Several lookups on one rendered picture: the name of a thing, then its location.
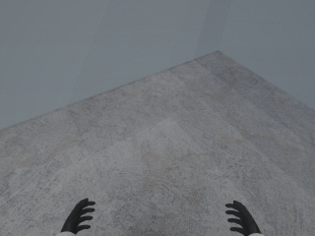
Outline robot right hand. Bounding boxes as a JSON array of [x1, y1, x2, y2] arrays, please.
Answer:
[[225, 201, 262, 236]]

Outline robot left hand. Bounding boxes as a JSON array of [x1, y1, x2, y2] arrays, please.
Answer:
[[60, 198, 95, 235]]

